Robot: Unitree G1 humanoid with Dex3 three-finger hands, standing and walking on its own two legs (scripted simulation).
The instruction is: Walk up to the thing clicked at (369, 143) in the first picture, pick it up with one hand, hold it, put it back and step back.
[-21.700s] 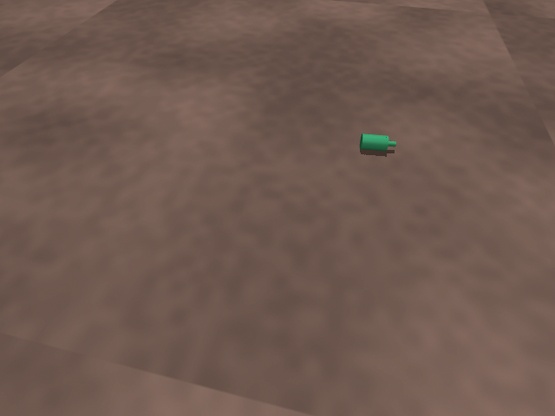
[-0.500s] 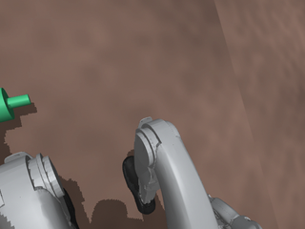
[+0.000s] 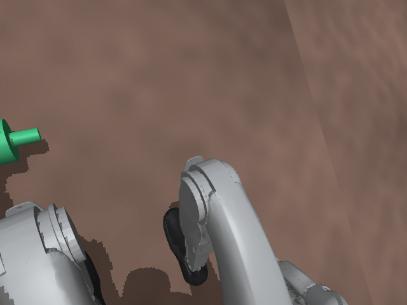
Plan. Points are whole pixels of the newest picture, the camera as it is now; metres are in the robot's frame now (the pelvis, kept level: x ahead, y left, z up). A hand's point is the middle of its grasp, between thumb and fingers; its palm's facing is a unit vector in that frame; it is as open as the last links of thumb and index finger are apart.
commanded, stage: close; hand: left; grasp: from above
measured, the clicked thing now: out of the picture +0.43 +0.29 -0.25
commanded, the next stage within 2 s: settle in 0.14 s
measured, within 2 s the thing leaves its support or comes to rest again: leaves its support in 0.60 s
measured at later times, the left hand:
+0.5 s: hand out of the picture +0.42 +0.33 -0.23, palm faces -0.43 -0.14 -0.89, open 11.3 cm
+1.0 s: hand out of the picture +0.40 +0.33 -0.13, palm faces -0.44 -0.08 -0.89, open 11.2 cm
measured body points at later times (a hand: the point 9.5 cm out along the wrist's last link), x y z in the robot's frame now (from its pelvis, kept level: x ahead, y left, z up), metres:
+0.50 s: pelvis +0.00 +0.00 +0.00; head +0.25 +0.12 +0.36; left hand +0.43 +0.33 -0.18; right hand +0.07 -0.25 -0.07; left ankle +0.07 +0.13 -0.26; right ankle +0.11 -0.11 -0.26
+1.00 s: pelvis +0.00 +0.00 +0.03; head +0.22 +0.08 +0.42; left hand +0.42 +0.33 -0.08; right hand +0.12 -0.26 -0.08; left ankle +0.07 +0.13 -0.26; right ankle +0.11 -0.11 -0.26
